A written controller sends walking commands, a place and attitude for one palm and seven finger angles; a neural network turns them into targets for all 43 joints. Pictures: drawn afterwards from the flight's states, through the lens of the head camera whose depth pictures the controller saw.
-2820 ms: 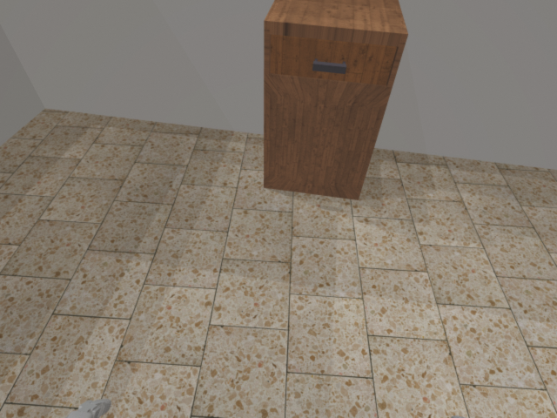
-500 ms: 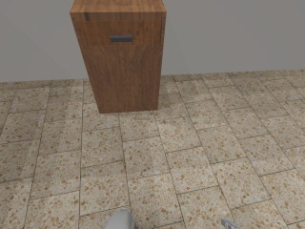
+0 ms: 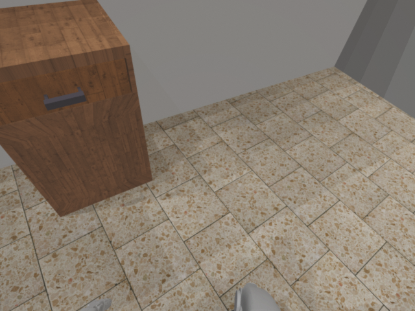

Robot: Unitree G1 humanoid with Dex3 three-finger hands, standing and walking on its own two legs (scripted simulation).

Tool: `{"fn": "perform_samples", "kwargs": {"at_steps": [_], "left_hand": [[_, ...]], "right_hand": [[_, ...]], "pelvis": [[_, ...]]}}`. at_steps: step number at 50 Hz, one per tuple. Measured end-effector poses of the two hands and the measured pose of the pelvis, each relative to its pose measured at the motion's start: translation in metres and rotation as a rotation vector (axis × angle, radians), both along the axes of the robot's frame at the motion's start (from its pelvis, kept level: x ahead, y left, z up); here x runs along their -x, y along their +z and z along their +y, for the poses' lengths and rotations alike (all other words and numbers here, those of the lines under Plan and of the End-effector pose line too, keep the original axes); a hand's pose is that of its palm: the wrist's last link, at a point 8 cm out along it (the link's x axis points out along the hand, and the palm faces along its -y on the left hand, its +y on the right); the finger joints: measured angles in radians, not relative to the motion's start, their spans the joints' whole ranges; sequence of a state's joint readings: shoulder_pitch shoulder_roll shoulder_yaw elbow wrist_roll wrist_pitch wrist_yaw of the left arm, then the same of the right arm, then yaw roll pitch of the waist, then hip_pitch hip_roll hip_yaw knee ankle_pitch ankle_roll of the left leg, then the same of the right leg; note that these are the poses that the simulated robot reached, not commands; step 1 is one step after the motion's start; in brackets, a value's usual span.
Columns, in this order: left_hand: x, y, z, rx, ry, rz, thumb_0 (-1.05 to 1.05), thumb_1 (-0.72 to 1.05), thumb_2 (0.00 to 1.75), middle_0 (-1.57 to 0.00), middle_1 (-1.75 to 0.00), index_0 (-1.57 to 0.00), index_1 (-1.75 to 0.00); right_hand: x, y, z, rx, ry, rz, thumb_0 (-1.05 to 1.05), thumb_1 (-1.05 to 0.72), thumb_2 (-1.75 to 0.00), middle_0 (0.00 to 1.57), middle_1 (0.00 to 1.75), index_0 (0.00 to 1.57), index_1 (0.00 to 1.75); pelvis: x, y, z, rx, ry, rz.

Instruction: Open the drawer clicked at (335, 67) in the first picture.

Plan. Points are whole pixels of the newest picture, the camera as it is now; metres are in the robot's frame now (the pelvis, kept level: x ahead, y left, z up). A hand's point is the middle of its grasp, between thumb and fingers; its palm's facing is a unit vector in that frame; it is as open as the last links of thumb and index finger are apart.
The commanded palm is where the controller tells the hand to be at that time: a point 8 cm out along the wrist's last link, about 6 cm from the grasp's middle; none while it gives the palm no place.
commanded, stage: walk to a spot facing it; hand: left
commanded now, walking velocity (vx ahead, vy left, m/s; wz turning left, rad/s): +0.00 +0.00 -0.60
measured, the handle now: (64, 96) +0.74 +0.50 -0.07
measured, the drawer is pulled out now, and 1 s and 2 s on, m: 0.00 0.00 0.00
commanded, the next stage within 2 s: turn to face it in 1.92 s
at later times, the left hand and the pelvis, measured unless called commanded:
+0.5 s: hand (128, 288) +0.20 +0.18 -0.17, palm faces -0.20 -0.95 -0.25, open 7.4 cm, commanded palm none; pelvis +0.08 +0.00 -0.01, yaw -16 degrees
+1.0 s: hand (134, 259) +0.26 +0.18 -0.17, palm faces -0.55 -0.81 -0.21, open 7.4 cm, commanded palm none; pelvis +0.08 +0.05 +0.00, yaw -37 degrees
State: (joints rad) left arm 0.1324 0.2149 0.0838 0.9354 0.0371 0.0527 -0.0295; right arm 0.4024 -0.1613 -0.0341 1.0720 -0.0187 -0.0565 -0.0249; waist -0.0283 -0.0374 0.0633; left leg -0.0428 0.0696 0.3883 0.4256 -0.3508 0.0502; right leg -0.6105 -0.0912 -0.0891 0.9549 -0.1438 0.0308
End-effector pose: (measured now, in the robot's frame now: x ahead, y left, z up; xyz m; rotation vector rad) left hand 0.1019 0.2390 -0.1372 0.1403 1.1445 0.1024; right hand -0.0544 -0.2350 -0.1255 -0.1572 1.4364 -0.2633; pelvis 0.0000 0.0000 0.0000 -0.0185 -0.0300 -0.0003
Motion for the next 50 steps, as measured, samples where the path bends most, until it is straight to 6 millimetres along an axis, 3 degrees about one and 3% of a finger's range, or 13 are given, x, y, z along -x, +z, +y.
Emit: {"fn": "perform_samples", "kwargs": {"at_steps": [6,10,14,20,24,28,32,40,45,50], "left_hand": [[-0.07,-0.009,-0.038,0.007,-0.133,0.005,0.0,0.91,0.9,-0.2,-0.29,-0.19,-0.3],[-0.103,-0.018,-0.057,-0.008,-0.17,-0.046,0.0,0.9,0.89,-0.2,-0.29,-0.2,-0.3],[-0.103,-0.012,-0.056,-0.037,-0.165,-0.018,0.0,0.9,0.89,-0.2,-0.29,-0.2,-0.3],[-0.095,0.001,-0.036,-0.09,-0.191,0.058,0.0,0.9,0.89,-0.21,-0.3,-0.2,-0.3],[-0.097,0.004,-0.018,-0.098,-0.202,0.069,0.0,0.9,0.89,-0.21,-0.3,-0.2,-0.3],[-0.102,-0.001,0.003,-0.092,-0.215,0.078,0.0,0.9,0.89,-0.2,-0.3,-0.2,-0.3],[-0.111,-0.015,0.025,-0.075,-0.239,0.099,0.0,0.9,0.89,-0.2,-0.3,-0.2,-0.3],[-0.138,-0.012,0.037,-0.062,-0.368,0.141,0.0,0.9,0.89,-0.2,-0.29,-0.2,-0.3],[-0.157,-0.009,0.023,-0.071,-0.457,0.152,0.0,0.91,0.89,-0.2,-0.29,-0.19,-0.3],[-0.183,-0.005,-0.016,-0.082,-0.578,0.122,0.0,0.91,0.89,-0.2,-0.29,-0.19,-0.3]], "right_hand": [[0.011,-0.019,0.017,-0.071,-0.128,0.1,0.0,-0.91,-0.9,0.2,0.3,0.2,0.3],[-0.005,-0.039,0.012,-0.113,-0.173,0.12,0.0,-0.91,-0.9,0.2,0.3,0.21,0.3],[-0.06,-0.039,-0.005,-0.087,-0.167,0.003,0.01,-0.91,-0.9,0.2,0.3,0.21,0.3],[-0.152,-0.018,-0.028,-0.024,-0.136,-0.26,0.0,-0.91,-0.9,0.2,0.3,0.2,0.3],[-0.186,-0.005,-0.031,0.011,-0.115,-0.35,0.0,-0.91,-0.9,0.2,0.3,0.2,0.3],[-0.199,0.005,-0.024,0.052,-0.115,-0.383,0.0,-0.91,-0.9,0.2,0.3,0.2,0.3],[-0.192,0.012,-0.007,0.101,-0.144,-0.39,0.0,-0.91,-0.9,0.2,0.3,0.2,0.3],[-0.129,0.027,0.026,0.131,-0.283,-0.3,0.0,-0.91,-0.9,0.2,0.3,0.21,0.3],[-0.083,0.02,0.043,0.119,-0.403,-0.241,0.0,-0.91,-0.9,0.2,0.3,0.21,0.3],[-0.026,0.005,0.059,0.079,-0.539,-0.163,0.0,-0.91,-0.9,0.2,0.3,0.21,0.3]], "pelvis": [[-0.036,-0.013,-0.009,-0.011,-0.078,0.012],[-0.058,-0.028,-0.023,-0.016,-0.119,0.012],[-0.066,-0.021,-0.026,-0.019,-0.16,-0.008],[-0.073,-0.009,-0.018,-0.035,-0.229,0.016],[-0.077,-0.006,-0.006,-0.042,-0.275,0.031],[-0.082,-0.008,0.012,-0.037,-0.324,0.044],[-0.086,-0.012,0.033,-0.029,-0.373,0.041],[-0.093,0.002,0.051,0.009,-0.494,0.022],[-0.092,0.003,0.053,0.012,-0.566,0.022],[-0.084,0.0,0.047,0.002,-0.641,0.024]]}}
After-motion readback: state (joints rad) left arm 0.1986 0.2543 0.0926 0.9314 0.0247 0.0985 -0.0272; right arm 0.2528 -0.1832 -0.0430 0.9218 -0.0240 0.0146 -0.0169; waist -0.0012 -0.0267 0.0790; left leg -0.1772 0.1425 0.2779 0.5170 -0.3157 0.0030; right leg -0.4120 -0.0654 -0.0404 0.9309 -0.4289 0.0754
